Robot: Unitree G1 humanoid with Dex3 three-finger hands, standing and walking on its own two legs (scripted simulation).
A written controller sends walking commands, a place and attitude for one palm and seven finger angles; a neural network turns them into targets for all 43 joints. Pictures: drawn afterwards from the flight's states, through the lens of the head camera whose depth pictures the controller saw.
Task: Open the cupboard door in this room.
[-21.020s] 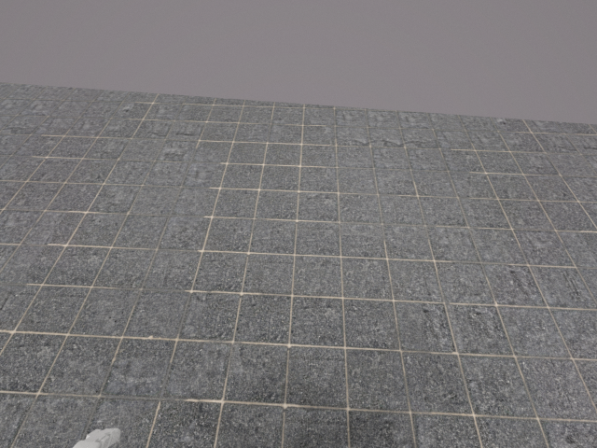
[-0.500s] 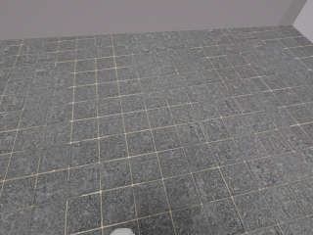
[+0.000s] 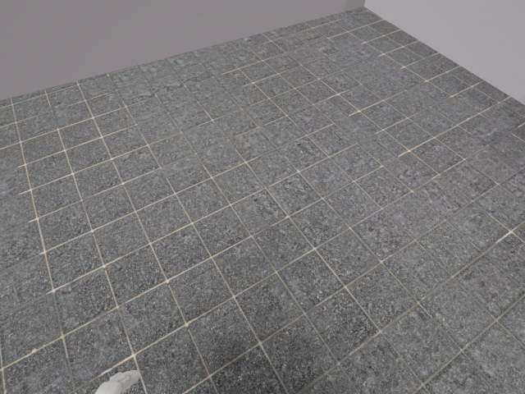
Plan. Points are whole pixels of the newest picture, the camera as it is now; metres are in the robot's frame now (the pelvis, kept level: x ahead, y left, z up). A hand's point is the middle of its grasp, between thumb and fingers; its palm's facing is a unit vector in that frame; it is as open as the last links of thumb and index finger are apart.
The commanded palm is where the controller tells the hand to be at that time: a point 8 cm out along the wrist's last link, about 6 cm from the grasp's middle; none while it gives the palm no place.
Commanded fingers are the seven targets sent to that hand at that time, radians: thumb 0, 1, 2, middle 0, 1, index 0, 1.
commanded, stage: turn or walk to find it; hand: left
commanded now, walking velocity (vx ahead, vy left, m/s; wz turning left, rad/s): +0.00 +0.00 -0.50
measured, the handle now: out of the picture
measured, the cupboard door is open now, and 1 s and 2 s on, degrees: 0 0 0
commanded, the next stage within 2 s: none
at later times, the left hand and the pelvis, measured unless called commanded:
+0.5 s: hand out of the picture +0.09 +0.20 -0.17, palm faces -0.15 -0.97 -0.20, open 7.4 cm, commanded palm none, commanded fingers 0.00 0.90 0.90 -0.20 -0.30 -0.20 -0.30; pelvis +0.00 +0.01 +0.00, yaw -13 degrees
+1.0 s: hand (203, 367) +0.18 +0.12 -0.15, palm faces -0.51 -0.83 -0.22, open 7.4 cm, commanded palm none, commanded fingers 0.00 0.90 0.90 -0.20 -0.30 -0.20 -0.30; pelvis -0.02 +0.01 +0.00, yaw -30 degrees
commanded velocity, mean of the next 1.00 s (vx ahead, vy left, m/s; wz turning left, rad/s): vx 0.06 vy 0.00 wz -0.50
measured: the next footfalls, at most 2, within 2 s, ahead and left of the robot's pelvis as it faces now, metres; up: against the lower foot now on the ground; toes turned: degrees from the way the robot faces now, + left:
right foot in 0.02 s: +0.04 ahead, -0.12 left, +0.00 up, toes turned -6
left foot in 0.50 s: +0.06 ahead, +0.11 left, +0.00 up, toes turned -11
